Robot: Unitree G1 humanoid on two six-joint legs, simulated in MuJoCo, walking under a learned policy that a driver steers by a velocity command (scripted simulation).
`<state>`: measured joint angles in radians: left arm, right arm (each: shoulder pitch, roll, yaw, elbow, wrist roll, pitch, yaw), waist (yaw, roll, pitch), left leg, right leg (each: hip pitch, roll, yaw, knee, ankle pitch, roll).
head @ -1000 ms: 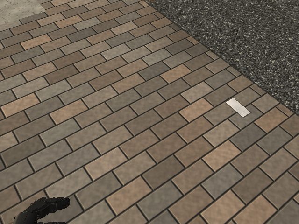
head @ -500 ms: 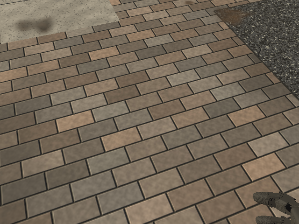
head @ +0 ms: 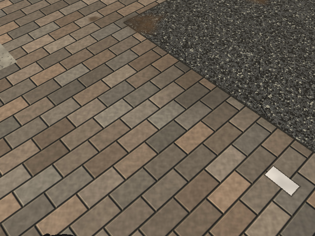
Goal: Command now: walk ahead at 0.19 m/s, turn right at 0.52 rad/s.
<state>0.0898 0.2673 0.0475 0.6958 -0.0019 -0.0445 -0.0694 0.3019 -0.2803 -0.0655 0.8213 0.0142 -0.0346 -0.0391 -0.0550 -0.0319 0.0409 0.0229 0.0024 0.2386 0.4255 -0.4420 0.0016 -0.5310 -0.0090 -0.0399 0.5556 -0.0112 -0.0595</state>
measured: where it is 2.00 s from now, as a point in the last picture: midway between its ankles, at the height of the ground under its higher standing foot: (250, 228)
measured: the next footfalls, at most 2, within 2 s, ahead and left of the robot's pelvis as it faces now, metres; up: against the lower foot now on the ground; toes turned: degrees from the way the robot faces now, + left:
left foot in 0.46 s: +0.22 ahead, +0.14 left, +0.00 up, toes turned -23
right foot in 0.90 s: +0.07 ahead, -0.08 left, +0.00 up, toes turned -34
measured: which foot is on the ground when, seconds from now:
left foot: down 0.00-0.02, up 0.04-0.44, down 0.46-0.88, up 0.90-1.00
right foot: down 0.00-0.46, up 0.48-0.88, down 0.90-1.00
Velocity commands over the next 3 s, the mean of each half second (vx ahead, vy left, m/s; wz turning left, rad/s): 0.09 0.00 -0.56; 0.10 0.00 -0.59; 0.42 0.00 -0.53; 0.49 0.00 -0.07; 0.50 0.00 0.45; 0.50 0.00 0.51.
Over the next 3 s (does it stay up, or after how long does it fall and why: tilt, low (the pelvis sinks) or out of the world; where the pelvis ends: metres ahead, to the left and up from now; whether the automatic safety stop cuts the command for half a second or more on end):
stays up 0.88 -0.76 0.02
